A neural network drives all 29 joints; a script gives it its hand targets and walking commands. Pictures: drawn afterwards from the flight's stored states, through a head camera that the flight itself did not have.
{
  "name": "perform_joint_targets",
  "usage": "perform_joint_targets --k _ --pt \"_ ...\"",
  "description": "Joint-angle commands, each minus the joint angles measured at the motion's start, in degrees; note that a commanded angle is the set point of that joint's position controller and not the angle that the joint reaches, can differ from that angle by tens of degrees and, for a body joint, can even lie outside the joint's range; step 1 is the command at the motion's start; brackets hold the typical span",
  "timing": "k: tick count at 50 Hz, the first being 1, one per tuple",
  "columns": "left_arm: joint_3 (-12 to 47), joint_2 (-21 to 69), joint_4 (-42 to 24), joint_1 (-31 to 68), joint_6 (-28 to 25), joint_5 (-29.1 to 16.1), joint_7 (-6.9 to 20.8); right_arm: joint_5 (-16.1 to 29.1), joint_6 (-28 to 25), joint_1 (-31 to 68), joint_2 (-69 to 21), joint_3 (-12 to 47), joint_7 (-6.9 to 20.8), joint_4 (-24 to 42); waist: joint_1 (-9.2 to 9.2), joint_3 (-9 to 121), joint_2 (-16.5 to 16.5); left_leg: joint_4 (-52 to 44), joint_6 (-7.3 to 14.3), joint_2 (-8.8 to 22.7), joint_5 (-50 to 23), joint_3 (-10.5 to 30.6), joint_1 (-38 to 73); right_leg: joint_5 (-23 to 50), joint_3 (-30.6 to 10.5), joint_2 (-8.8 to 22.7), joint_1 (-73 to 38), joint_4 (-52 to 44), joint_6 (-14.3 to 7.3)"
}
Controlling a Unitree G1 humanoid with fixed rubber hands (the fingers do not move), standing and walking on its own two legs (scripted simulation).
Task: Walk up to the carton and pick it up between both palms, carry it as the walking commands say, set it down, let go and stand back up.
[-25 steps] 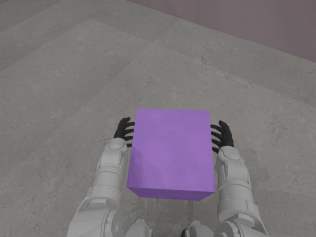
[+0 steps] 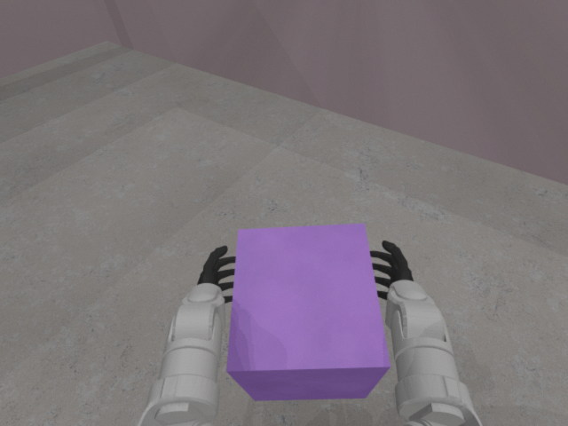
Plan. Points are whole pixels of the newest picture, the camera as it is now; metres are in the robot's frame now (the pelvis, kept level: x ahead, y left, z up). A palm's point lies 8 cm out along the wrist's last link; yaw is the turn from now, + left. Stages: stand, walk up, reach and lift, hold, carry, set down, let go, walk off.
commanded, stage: reach and lift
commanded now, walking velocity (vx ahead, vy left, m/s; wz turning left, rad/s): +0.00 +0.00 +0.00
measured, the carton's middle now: (305, 318) +0.32 -0.02 -0.06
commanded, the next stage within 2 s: hold in 1.74 s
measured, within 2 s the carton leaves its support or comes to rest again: neither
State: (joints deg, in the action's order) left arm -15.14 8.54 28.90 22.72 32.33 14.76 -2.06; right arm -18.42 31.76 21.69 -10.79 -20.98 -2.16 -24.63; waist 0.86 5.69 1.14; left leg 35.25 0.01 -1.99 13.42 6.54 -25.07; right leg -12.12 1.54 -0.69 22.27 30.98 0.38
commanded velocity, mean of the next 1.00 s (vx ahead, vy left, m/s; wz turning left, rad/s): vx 0.00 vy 0.00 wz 0.00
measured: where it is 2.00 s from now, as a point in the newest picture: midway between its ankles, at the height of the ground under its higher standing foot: outside the picture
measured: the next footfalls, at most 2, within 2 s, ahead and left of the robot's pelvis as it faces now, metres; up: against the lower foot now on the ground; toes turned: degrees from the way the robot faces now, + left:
none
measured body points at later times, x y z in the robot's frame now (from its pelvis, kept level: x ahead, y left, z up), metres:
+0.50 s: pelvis +0.00 +0.00 +0.00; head -0.04 +0.00 +0.45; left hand +0.34 +0.12 +0.06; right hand +0.32 -0.17 +0.05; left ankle +0.05 +0.11 -0.73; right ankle +0.04 -0.13 -0.73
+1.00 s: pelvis +0.01 -0.01 +0.01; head -0.05 -0.01 +0.46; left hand +0.32 +0.13 +0.06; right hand +0.32 -0.16 +0.06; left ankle +0.05 +0.11 -0.73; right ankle +0.04 -0.13 -0.73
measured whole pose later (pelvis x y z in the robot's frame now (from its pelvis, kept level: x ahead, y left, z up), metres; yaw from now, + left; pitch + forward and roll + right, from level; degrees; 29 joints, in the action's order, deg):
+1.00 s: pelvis +0.01 -0.01 +0.01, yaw +0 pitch -5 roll -1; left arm -15.1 9.0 21.5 21.1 43.7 15.9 -1.0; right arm -18.2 43.4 21.7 -10.7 -16.9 -2.8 -19.8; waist 1.1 2.6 1.3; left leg 27.7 -0.1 -1.7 11.5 6.5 -11.2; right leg -10.6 1.3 -0.7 8.9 24.3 0.3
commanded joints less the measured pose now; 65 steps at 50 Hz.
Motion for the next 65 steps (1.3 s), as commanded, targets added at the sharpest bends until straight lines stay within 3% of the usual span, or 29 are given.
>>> perform_joint_targets --k 1,3,7,8,12,13,14,17,19,23,27,30,31,32,33,35,38,39,40,41,42,45,47,50,54,56,59,60,65 --pt "35.85 61.92 -9.17 43.65 -0.97 -16.69 19.18 15.43 2.19 31.78 -63.01 32.56 15.76 0.57 7.31 21.16 0.42 -9.65 0.49 -3.01 -1.50 -0.49 14.26 5.76 -5.28 -4.67 -17.05 -4.53 -0.40" --pt "34.87 61.99 -8.08 44.24 0.51 -16.66 19.12 13.90 4.03 31.74 -61.24 29.74 15.59 -1.11 8.57 16.92 -0.42 -10.60 0.37 -2.37 1.06 -0.37 12.53 4.02 -5.19 -4.80 -17.34 -5.23 -0.84" --pt "35.39 62.08 -9.19 50.07 2.51 -17.82 18.94 15.04 5.54 37.76 -60.12 29.75 15.53 -0.84 9.07 15.17 2.76 -13.63 0.02 -1.52 9.97 -0.42 11.87 -1.78 -4.50 -4.29 -18.84 -5.86 -1.13" --pt "34.20 61.07 -7.67 50.98 2.83 -18.38 19.35 16.94 5.80 42.91 -60.78 31.27 15.72 1.88 6.89 14.91 0.76 -13.36 0.93 -1.14 11.63 -0.23 10.12 -3.15 -4.26 -4.07 -19.44 -5.31 -0.71" --pt "31.80 61.15 -2.03 48.47 5.23 -16.99 19.18 16.28 7.64 44.31 -59.49 30.15 15.46 -0.23 6.66 12.80 -0.21 -14.17 0.76 -1.45 12.52 -0.74 12.13 -6.34 -4.12 -3.71 -18.67 -7.29 -0.65" --pt "28.67 58.80 -0.38 46.48 5.90 -15.41 19.09 16.58 8.61 44.67 -59.14 29.44 15.60 -2.23 4.35 10.56 1.23 -13.93 1.09 -1.54 13.80 -0.98 11.95 -9.18 -4.44 -2.99 -17.40 -7.82 -0.70" --pt "29.36 60.51 -1.42 47.38 6.19 -16.08 18.95 16.32 8.43 44.91 -57.70 29.37 15.56 -0.73 6.11 11.24 2.16 -13.90 0.47 -1.98 14.05 -1.39 11.98 -9.09 -4.58 -3.06 -17.49 -7.96 -0.98" --pt "25.25 59.33 2.43 44.82 6.79 -14.80 18.89 16.72 9.05 47.47 -56.33 29.42 15.51 0.00 4.43 8.02 -1.66 -14.17 1.35 -1.71 12.18 -0.95 12.73 -9.08 -4.04 -3.11 -16.44 -8.65 -0.47" --pt "25.74 58.33 -0.61 44.07 7.19 -14.76 18.53 15.99 9.41 42.79 -57.39 29.65 15.56 -1.95 4.00 10.72 -0.99 -12.42 0.72 -2.93 5.49 -2.13 16.53 -4.65 -4.64 -2.68 -16.00 -9.28 -0.69" --pt "27.06 59.61 -4.17 38.42 7.30 -15.47 18.22 19.13 9.37 42.03 -57.63 35.43 15.67 5.19 0.94 14.74 -2.65 -12.37 0.53 -2.95 -5.44 -1.32 20.58 6.52 -4.46 -3.15 -19.54 -8.31 -0.15" --pt "30.08 61.11 -8.22 32.19 7.65 -15.57 17.17 19.96 9.91 35.34 -58.00 39.72 15.76 8.55 -1.86 20.14 -0.59 -11.36 -0.23 -2.87 -17.69 -0.92 25.51 17.20 -5.71 -3.73 -22.45 -7.77 -0.47" --pt "31.31 60.01 -12.51 32.82 8.05 -16.25 16.76 19.84 10.58 31.82 -56.88 39.46 15.80 8.09 -1.30 19.30 0.06 -12.34 -0.69 -2.65 -19.49 -0.71 25.49 19.12 -5.30 -4.02 -22.84 -7.98 -0.42" --pt "31.53 59.33 -12.94 33.09 8.31 -16.41 16.86 18.84 10.72 29.42 -56.46 37.31 15.62 6.39 0.40 17.81 -1.77 -12.56 -0.67 -2.38 -18.84 -0.22 26.48 17.66 -5.37 -3.98 -21.79 -8.78 -0.41" --pt "30.91 59.40 -12.02 31.25 8.38 -15.48 16.65 18.61 10.54 29.50 -56.41 37.19 15.89 6.29 -1.23 18.56 -0.66 -12.61 -0.63 -2.09 -20.80 0.03 26.78 19.15 -5.65 -3.88 -21.73 -8.80 -0.70" --pt "31.76 59.88 -11.87 30.96 8.85 -15.93 16.64 18.80 10.35 29.42 -56.24 37.58 15.84 7.76 0.30 17.30 0.06 -12.91 -0.74 -2.74 -20.17 -0.38 26.05 19.29 -5.48 -4.01 -22.76 -8.89 -0.55" --pt "33.70 59.70 -15.13 32.17 8.73 -16.13 16.39 18.38 10.31 25.96 -56.78 36.51 15.86 6.53 0.23 17.56 1.52 -13.39 -1.24 -2.48 -21.92 -0.25 27.38 19.62 -5.31 -4.17 -22.35 -9.23 -0.76" --pt "33.06 59.10 -16.49 33.05 8.89 -15.87 15.96 17.41 10.60 24.32 -56.50 35.19 16.25 4.39 0.35 16.04 1.62 -13.53 -1.30 -2.43 -19.56 -0.22 26.43 18.09 -5.49 -4.32 -22.60 -9.29 -0.87" --pt "33.58 61.18 -14.41 29.69 9.11 -16.03 16.19 18.62 9.83 28.52 -55.99 37.86 16.22 9.80 -0.23 17.16 0.12 -13.35 -1.27 -2.80 -21.10 -0.47 27.26 19.55 -5.36 -4.48 -23.61 -9.07 -0.69" --pt "33.68 60.35 -15.53 31.07 9.03 -16.01 16.06 18.91 9.82 26.72 -55.76 37.13 16.38 7.89 -0.23 15.99 2.54 -13.54 -1.57 -2.25 -20.63 -0.42 26.48 17.91 -5.64 -4.41 -23.60 -9.19 -1.05" --pt "31.90 60.22 -13.62 30.10 9.24 -15.21 16.03 18.00 10.03 28.98 -55.30 36.69 16.34 8.23 -0.39 15.46 -0.70 -13.63 -1.04 -2.46 -19.25 -0.28 25.72 17.51 -5.49 -4.41 -23.99 -9.42 -0.78" --pt "31.77 60.11 -13.48 29.59 9.05 -15.03 15.79 18.87 9.67 28.47 -56.16 37.67 16.48 8.19 -1.62 15.68 1.24 -13.45 -1.34 -2.30 -19.29 -0.75 25.48 17.15 -5.84 -4.35 -24.32 -9.25 -1.06" --pt "32.21 58.35 -15.85 33.86 8.59 -15.40 15.67 17.44 10.07 27.91 -56.83 35.87 16.96 4.34 -0.67 13.35 -0.25 -14.44 -0.96 -2.27 -12.31 -0.93 24.37 11.10 -5.56 -4.09 -21.44 -9.65 -1.22" --pt "30.88 59.52 -13.22 32.51 8.77 -14.56 15.74 18.50 9.10 32.96 -56.29 36.25 17.21 6.71 -1.29 12.99 0.35 -14.09 -0.81 -2.57 -9.84 -1.12 23.90 8.58 -5.64 -4.05 -20.67 -9.35 -1.45" --pt "29.28 57.70 -12.01 35.40 8.23 -14.04 16.02 17.57 9.29 32.95 -57.29 34.69 17.40 1.92 -1.62 9.52 -1.58 -14.23 -0.28 -2.36 -4.46 -1.55 22.75 2.76 -5.86 -3.51 -17.85 -10.00 -1.09" --pt "30.81 58.38 -13.70 39.89 7.33 -15.53 16.35 18.12 8.31 35.25 -59.52 34.81 17.82 0.83 -1.91 13.10 -0.19 -14.04 -0.42 -2.09 -1.98 -1.96 22.51 -0.23 -5.99 -3.69 -17.95 -9.27 -1.52" --pt "29.52 59.20 -9.44 38.88 7.47 -14.38 16.63 18.40 7.35 40.29 -57.57 34.62 18.13 3.23 -2.12 10.28 -0.26 -14.05 -0.26 -2.20 1.26 -2.00 22.79 -3.92 -5.74 -3.60 -14.99 -9.70 -1.80" --pt "28.80 58.87 -9.04 41.88 7.15 -14.57 16.83 17.71 7.68 39.02 -58.20 33.04 18.06 -1.04 -1.58 8.19 0.90 -14.74 -0.14 -2.07 4.78 -2.56 19.80 -6.78 -5.76 -3.59 -15.74 -10.07 -1.83" --pt "28.79 58.50 -9.59 42.58 6.76 -15.18 17.04 17.89 7.29 39.44 -58.85 33.88 18.00 0.13 -1.51 10.90 -1.68 -14.00 0.05 -2.34 3.49 -2.61 20.00 -6.28 -6.02 -3.34 -16.73 -10.11 -1.39" --pt "27.54 57.43 -8.86 39.56 6.88 -14.44 17.37 18.70 7.63 38.11 -59.88 34.96 17.77 0.64 -3.06 9.13 -0.82 -13.59 0.19 -2.51 1.64 -3.06 20.10 -5.67 -7.09 -2.70 -16.18 -10.49 -1.08"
